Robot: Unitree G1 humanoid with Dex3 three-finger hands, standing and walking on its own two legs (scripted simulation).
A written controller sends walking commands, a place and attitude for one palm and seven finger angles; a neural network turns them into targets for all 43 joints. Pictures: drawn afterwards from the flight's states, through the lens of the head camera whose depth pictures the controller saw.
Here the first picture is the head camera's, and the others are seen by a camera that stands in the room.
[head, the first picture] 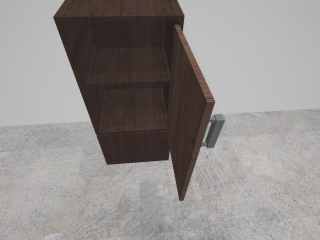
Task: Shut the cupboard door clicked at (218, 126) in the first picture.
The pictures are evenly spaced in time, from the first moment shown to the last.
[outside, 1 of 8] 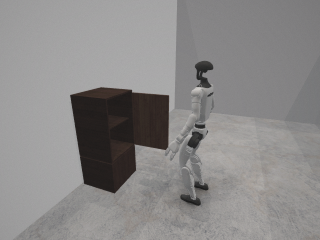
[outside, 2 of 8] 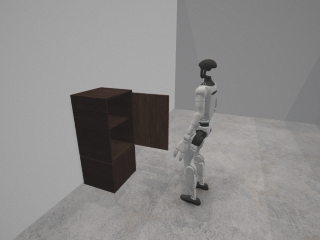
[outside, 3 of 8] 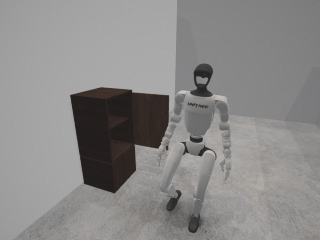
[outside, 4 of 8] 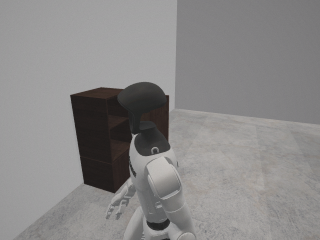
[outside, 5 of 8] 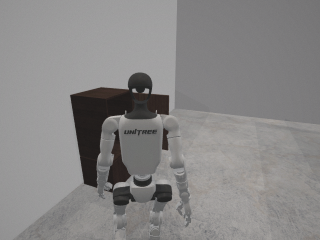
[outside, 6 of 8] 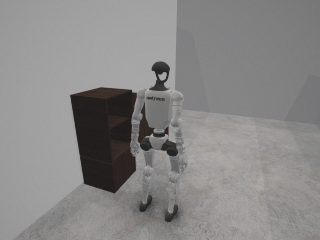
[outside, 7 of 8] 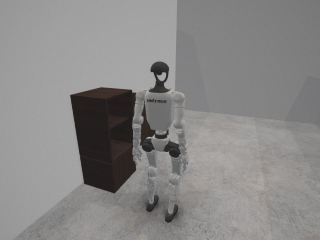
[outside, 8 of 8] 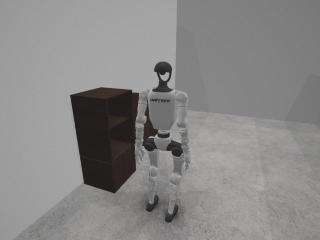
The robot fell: no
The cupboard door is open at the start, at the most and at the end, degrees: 92 92 92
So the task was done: no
